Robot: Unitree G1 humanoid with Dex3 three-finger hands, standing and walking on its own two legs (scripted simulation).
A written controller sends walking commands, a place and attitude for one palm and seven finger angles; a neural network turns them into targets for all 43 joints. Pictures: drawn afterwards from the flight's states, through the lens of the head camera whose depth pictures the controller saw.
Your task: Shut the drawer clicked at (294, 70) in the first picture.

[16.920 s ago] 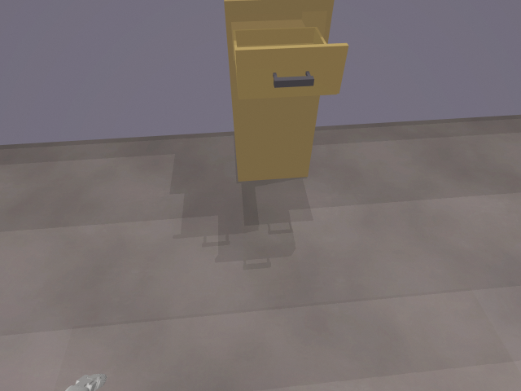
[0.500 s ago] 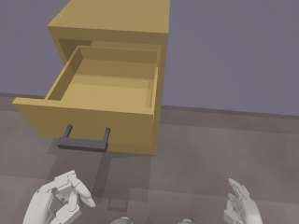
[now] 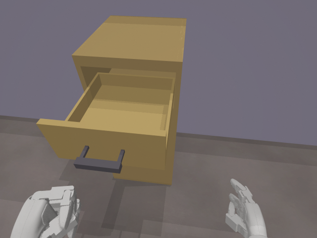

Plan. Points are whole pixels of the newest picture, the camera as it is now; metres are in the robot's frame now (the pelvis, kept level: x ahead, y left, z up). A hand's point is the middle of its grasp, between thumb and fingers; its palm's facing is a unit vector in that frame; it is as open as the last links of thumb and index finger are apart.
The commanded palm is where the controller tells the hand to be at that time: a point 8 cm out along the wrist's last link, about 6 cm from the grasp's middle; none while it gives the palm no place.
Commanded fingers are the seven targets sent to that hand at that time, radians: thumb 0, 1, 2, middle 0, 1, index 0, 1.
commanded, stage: raise the hand and make a fist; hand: left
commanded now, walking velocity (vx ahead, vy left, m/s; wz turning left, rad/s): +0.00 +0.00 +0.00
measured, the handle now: (101, 158) +0.31 +0.20 +0.03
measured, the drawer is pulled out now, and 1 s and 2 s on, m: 0.29 0.29 0.29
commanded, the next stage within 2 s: bring the fist close to the handle in 0.42 s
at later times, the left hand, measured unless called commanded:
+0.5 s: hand (75, 216) +0.13 +0.17 +0.12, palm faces +0.04 -0.99 -0.12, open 3.2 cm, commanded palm +0.08 +0.22 +0.14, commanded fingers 0.00 0.90 0.90 -1.40 -1.60 -1.40 -1.60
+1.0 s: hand (87, 208) +0.16 +0.17 +0.08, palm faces +0.02 -1.00 -0.07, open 3.2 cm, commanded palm +0.12 +0.22 +0.09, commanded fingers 0.00 0.90 0.90 -1.40 -1.60 -1.40 -1.60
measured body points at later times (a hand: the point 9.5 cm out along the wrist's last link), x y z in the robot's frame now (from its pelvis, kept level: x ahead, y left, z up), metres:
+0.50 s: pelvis +0.00 -0.01 +0.01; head -0.01 -0.02 +0.46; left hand +0.13 +0.22 +0.13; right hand +0.20 -0.22 -0.03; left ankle -0.01 +0.11 -0.70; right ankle +0.01 -0.11 -0.70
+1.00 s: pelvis -0.01 +0.00 +0.00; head +0.01 -0.01 +0.45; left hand +0.16 +0.22 +0.09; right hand +0.18 -0.23 -0.06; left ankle -0.01 +0.11 -0.70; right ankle +0.01 -0.11 -0.70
